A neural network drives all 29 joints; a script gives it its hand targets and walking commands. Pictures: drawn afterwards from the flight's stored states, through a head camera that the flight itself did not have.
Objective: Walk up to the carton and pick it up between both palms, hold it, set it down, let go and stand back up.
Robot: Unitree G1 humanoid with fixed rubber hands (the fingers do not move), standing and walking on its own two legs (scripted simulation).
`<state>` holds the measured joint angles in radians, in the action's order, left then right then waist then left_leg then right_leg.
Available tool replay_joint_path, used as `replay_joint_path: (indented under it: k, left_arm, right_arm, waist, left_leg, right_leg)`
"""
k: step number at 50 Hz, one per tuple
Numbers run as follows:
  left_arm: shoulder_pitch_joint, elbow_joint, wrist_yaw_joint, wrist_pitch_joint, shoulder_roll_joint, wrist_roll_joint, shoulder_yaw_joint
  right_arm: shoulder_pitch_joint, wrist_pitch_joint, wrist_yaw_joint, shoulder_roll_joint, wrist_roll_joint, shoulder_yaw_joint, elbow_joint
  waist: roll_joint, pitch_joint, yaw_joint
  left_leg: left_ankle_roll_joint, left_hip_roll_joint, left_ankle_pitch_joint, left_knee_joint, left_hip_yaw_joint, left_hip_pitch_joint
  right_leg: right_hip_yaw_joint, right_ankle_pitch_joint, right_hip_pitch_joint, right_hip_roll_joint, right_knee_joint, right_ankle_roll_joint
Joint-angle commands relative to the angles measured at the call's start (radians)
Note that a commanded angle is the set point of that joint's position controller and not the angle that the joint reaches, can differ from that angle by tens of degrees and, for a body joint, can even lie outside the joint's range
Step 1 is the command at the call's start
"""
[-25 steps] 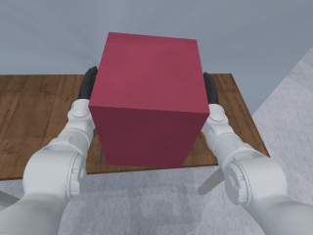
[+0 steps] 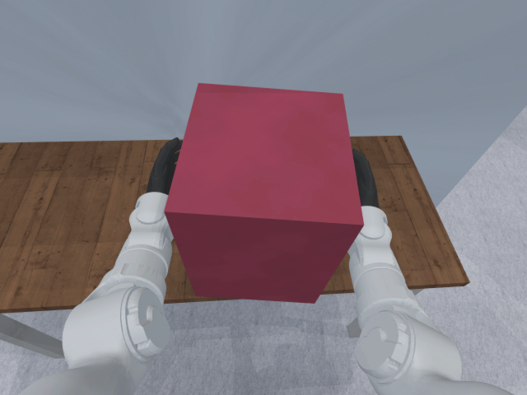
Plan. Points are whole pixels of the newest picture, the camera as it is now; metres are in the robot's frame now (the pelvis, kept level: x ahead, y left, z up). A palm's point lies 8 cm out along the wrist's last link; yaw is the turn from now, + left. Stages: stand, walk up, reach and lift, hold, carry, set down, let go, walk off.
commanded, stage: reach and lift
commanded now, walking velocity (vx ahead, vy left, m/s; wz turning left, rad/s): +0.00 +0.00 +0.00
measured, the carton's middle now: (262, 204) +0.42 +0.02 +0.01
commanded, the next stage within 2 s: none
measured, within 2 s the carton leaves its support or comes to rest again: leaves its support in 1.12 s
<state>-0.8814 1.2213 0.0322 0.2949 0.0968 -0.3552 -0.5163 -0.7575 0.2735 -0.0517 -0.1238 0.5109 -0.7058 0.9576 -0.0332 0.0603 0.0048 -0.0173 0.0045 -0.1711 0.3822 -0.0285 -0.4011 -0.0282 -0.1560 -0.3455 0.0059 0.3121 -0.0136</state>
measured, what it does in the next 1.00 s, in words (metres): stands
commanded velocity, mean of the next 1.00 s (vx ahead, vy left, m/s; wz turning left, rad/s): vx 0.00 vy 0.00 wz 0.00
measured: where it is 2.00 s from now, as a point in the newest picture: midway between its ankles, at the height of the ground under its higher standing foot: outside the picture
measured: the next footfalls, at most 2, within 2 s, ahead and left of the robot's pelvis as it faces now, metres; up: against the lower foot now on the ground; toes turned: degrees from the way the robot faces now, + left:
none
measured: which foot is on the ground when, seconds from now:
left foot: down 0.00-1.00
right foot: down 0.00-1.00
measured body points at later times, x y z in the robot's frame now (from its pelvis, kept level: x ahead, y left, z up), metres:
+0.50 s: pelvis +0.00 -0.01 +0.00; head +0.07 +0.02 +0.45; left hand +0.43 +0.17 +0.05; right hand +0.42 -0.15 +0.06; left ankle +0.00 +0.10 -0.75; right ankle -0.01 -0.13 -0.75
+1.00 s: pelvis +0.01 -0.01 +0.00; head +0.07 +0.02 +0.45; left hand +0.43 +0.18 +0.05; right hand +0.42 -0.15 +0.05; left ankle +0.00 +0.10 -0.75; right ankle -0.01 -0.13 -0.75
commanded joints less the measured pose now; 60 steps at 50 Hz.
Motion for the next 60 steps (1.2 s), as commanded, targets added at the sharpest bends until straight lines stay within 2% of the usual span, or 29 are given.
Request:
replay_joint_path:
  k: [1, 2, 6, 9, 12, 16, 19, 20, 21, 23, 25, 27, 29, 30, 32, 34, 37, 38, 40, 42, 43, 45, 46, 47, 48, 52, 55, 58, 60]
  left_arm:
    - [-0.424, -0.068, 0.086, 0.001, -0.496, -0.055, 0.149]
    - [-0.407, -0.069, 0.081, -0.009, -0.498, -0.064, 0.142]
    - [-0.37, -0.126, 0.069, -0.02, -0.538, -0.071, 0.172]
    - [-0.329, -0.118, 0.082, -0.046, -0.517, -0.086, 0.147]
    - [-0.343, -0.14, 0.089, -0.048, -0.522, -0.074, 0.156]
    - [-0.336, -0.16, 0.105, -0.047, -0.517, -0.062, 0.16]
    - [-0.347, -0.142, 0.107, -0.039, -0.517, -0.058, 0.159]
    - [-0.352, -0.15, 0.105, -0.038, -0.512, -0.055, 0.163]
    - [-0.348, -0.154, 0.099, -0.042, -0.521, -0.056, 0.178]
    - [-0.356, -0.167, 0.099, -0.05, -0.517, -0.056, 0.169]
    - [-0.367, -0.161, 0.103, -0.053, -0.508, -0.051, 0.171]
    - [-0.36, -0.154, 0.099, -0.061, -0.525, -0.046, 0.186]
    - [-0.38, -0.163, 0.092, -0.056, -0.533, -0.043, 0.195]
    - [-0.368, -0.147, 0.09, -0.06, -0.527, -0.06, 0.176]
    - [-0.378, -0.172, 0.086, -0.057, -0.541, -0.063, 0.188]
    - [-0.362, -0.155, 0.09, -0.062, -0.528, -0.073, 0.173]
    - [-0.356, -0.149, 0.099, -0.065, -0.508, -0.072, 0.15]
    - [-0.368, -0.173, 0.099, -0.06, -0.517, -0.06, 0.17]
    - [-0.365, -0.178, 0.097, -0.059, -0.526, -0.053, 0.182]
    - [-0.352, -0.186, 0.087, -0.057, -0.549, -0.042, 0.213]
    - [-0.347, -0.176, 0.085, -0.057, -0.556, -0.038, 0.217]
    - [-0.336, -0.177, 0.084, -0.059, -0.57, -0.026, 0.244]
    - [-0.319, -0.167, 0.083, -0.066, -0.563, -0.027, 0.244]
    - [-0.338, -0.189, 0.088, -0.065, -0.564, -0.016, 0.254]
    - [-0.342, -0.186, 0.089, -0.066, -0.566, -0.015, 0.261]
    - [-0.352, -0.212, 0.085, -0.06, -0.579, 0.014, 0.313]
    - [-0.353, -0.222, 0.084, -0.059, -0.588, 0.014, 0.317]
    - [-0.313, -0.198, 0.096, -0.07, -0.586, 0.03, 0.319]
    - [-0.337, -0.218, 0.102, -0.08, -0.582, 0.05, 0.338]
  right_arm:
    - [-0.392, 0.041, 0.129, -0.472, 0.065, 0.259, 0.051]
    - [-0.392, 0.045, 0.127, -0.469, 0.062, 0.259, 0.06]
    - [-0.387, 0.073, 0.124, -0.48, 0.03, 0.28, 0.07]
    - [-0.367, 0.063, 0.119, -0.484, 0.017, 0.294, 0.062]
    - [-0.385, 0.067, 0.117, -0.505, 0.004, 0.324, 0.03]
    - [-0.375, 0.071, 0.107, -0.521, 0.014, 0.343, 0.027]
    - [-0.397, 0.081, 0.101, -0.521, 0.019, 0.352, 0.008]
    - [-0.382, 0.075, 0.103, -0.527, 0.013, 0.358, 0.027]
    - [-0.381, 0.077, 0.105, -0.515, 0.01, 0.347, 0.031]
    - [-0.37, 0.068, 0.105, -0.516, 0.014, 0.344, 0.043]
    - [-0.37, 0.062, 0.104, -0.518, 0.021, 0.331, 0.035]
    - [-0.401, 0.07, 0.106, -0.505, 0.019, 0.327, 0.004]
    - [-0.407, 0.075, 0.106, -0.504, 0.027, 0.314, 0.004]
    - [-0.399, 0.069, 0.108, -0.499, 0.026, 0.315, 0.022]
    - [-0.397, 0.077, 0.109, -0.504, 0.03, 0.306, 0.03]
    - [-0.396, 0.073, 0.105, -0.498, 0.031, 0.298, 0.019]
    - [-0.39, 0.063, 0.104, -0.516, 0.022, 0.321, 0.019]
    - [-0.41, 0.073, 0.104, -0.516, 0.022, 0.328, -0.007]
    - [-0.39, 0.07, 0.102, -0.521, 0.01, 0.342, 0.02]
    - [-0.387, 0.081, 0.103, -0.519, -0.001, 0.362, 0.011]
    - [-0.41, 0.091, 0.103, -0.509, -0.004, 0.366, 0.008]
    - [-0.409, 0.103, 0.099, -0.503, -0.015, 0.379, 0.013]
    - [-0.407, 0.1, 0.098, -0.501, -0.029, 0.404, 0.015]
    - [-0.402, 0.096, 0.091, -0.512, -0.029, 0.408, 0.014]
    - [-0.388, 0.092, 0.088, -0.517, -0.034, 0.413, 0.028]
    - [-0.389, 0.097, 0.089, -0.501, -0.06, 0.441, 0.032]
    - [-0.396, 0.099, 0.085, -0.511, -0.081, 0.476, 0.017]
    - [-0.419, 0.097, 0.079, -0.501, -0.104, 0.522, -0.026]
    - [-0.423, 0.081, 0.076, -0.501, -0.117, 0.527, -0.029]
  waist:
    - [0.041, 0.486, -0.016]
    - [0.054, 0.467, -0.005]
    - [0.101, 0.474, 0.002]
    - [0.082, 0.395, 0.009]
    - [0.071, 0.426, 0.025]
    - [0.028, 0.435, 0.015]
    - [0.01, 0.455, 0.019]
    - [0.029, 0.449, 0.031]
    - [0.055, 0.443, 0.025]
    - [0.053, 0.425, 0.019]
    - [0.036, 0.429, 0.013]
    - [0.047, 0.449, 0.02]
    - [0.062, 0.467, 0.013]
    - [0.057, 0.445, 0.023]
    - [0.077, 0.474, 0.014]
    - [0.073, 0.438, 0.015]
    - [0.053, 0.398, 0.023]
    - [0.059, 0.447, 0.022]
    - [0.064, 0.443, 0.015]
    - [0.085, 0.505, 0.019]
    - [0.069, 0.496, 0.023]
    - [0.076, 0.496, 0.014]
    - [0.073, 0.473, 0.025]
    - [0.047, 0.469, 0.008]
    - [0.069, 0.458, 0.007]
    - [0.076, 0.501, -0.006]
    - [0.081, 0.51, 0.006]
    - [0.036, 0.503, 0.017]
    - [0.031, 0.467, 0.008]
  left_leg:
    - [0.078, 0.018, 0.436, 0.009, -0.076, 0.289]
    - [0.082, 0.018, 0.461, 0.018, -0.075, 0.293]
    - [0.101, 0.022, 0.586, 0.049, -0.075, 0.364]
    - [0.082, 0.01, 0.53, 0.026, -0.078, 0.321]
    - [0.065, 0.001, 0.459, 0.003, -0.087, 0.25]
    - [0.045, -0.005, 0.415, -0.023, -0.089, 0.175]
    - [0.036, 0.0, 0.372, -0.036, -0.095, 0.151]
    - [0.041, 0.001, 0.37, -0.039, -0.093, 0.147]
    - [0.057, 0.008, 0.402, -0.033, -0.087, 0.183]
    - [0.054, 0.009, 0.419, -0.02, -0.091, 0.225]
    - [0.047, 0.004, 0.373, -0.029, -0.094, 0.208]
    - [0.051, 0.006, 0.367, -0.026, -0.092, 0.225]
    - [0.06, 0.01, 0.376, -0.024, -0.089, 0.242]
    - [0.058, 0.009, 0.37, -0.028, -0.091, 0.246]
    - [0.069, 0.012, 0.433, -0.012, -0.089, 0.285]
    - [0.061, 0.004, 0.382, -0.02, -0.089, 0.253]
    - [0.042, 0.0, 0.351, -0.043, -0.092, 0.19]
    - [0.046, 0.0, 0.365, -0.042, -0.093, 0.186]
    - [0.053, 0.002, 0.386, -0.039, -0.088, 0.207]
    - [0.067, 0.009, 0.458, -0.017, -0.082, 0.271]
    - [0.069, 0.014, 0.49, -0.008, -0.081, 0.291]
    - [0.079, 0.018, 0.554, 0.01, -0.076, 0.326]
    - [0.071, 0.015, 0.55, 0.011, -0.075, 0.325]
    - [0.068, 0.01, 0.521, -0.002, -0.078, 0.304]
    - [0.072, 0.009, 0.513, -0.009, -0.076, 0.289]
    - [0.087, 0.015, 0.524, -0.012, -0.073, 0.314]
    - [0.084, 0.008, 0.542, -0.002, -0.076, 0.317]
    - [0.06, 0.003, 0.461, -0.038, -0.073, 0.247]
    - [0.059, 0.007, 0.402, -0.062, -0.065, 0.238]
  right_leg:
    - [-0.064, 0.254, 0.212, -0.028, 0.005, 0.006]
    - [-0.064, 0.261, 0.213, -0.029, 0.007, 0.005]
    - [-0.075, 0.284, 0.185, -0.041, -0.003, 0.013]
    - [-0.064, 0.307, 0.248, -0.027, -0.003, -0.001]
    - [-0.051, 0.33, 0.3, -0.015, 0.01, -0.01]
    - [-0.045, 0.442, 0.393, -0.003, 0.045, -0.035]
    - [-0.041, 0.441, 0.41, -0.001, 0.045, -0.036]
    - [-0.045, 0.403, 0.408, -0.002, 0.043, -0.028]
    - [-0.056, 0.364, 0.369, -0.011, 0.036, -0.019]
    - [-0.059, 0.331, 0.324, -0.012, 0.018, -0.013]
    - [-0.059, 0.305, 0.327, -0.01, 0.012, -0.017]
    - [-0.062, 0.285, 0.304, -0.012, 0.008, -0.013]
    - [-0.069, 0.255, 0.279, -0.016, 0.004, -0.007]
    - [-0.068, 0.228, 0.277, -0.016, -0.005, -0.003]
    - [-0.076, 0.248, 0.248, -0.024, -0.009, 0.0]
    - [-0.069, 0.226, 0.269, -0.015, -0.012, -0.003]
    - [-0.054, 0.289, 0.346, -0.002, 0.005, -0.017]
    - [-0.058, 0.325, 0.354, -0.004, 0.014, -0.022]
    - [-0.056, 0.334, 0.358, -0.006, 0.01, -0.019]
    - [-0.066, 0.342, 0.307, -0.019, 0.008, -0.007]
    - [-0.071, 0.339, 0.287, -0.028, 0.004, -0.004]
    - [-0.078, 0.354, 0.269, -0.034, -0.004, 0.003]
    - [-0.072, 0.355, 0.277, -0.033, -0.006, 0.008]
    - [-0.068, 0.365, 0.31, -0.03, -0.01, -0.002]
    - [-0.067, 0.383, 0.328, -0.024, -0.004, -0.001]
    - [-0.069, 0.397, 0.338, -0.027, -0.004, 0.005]
    - [-0.063, 0.415, 0.341, -0.027, -0.009, 0.008]
    - [-0.051, 0.478, 0.433, -0.015, 0.001, -0.012]
    - [-0.049, 0.435, 0.443, -0.014, 0.001, -0.013]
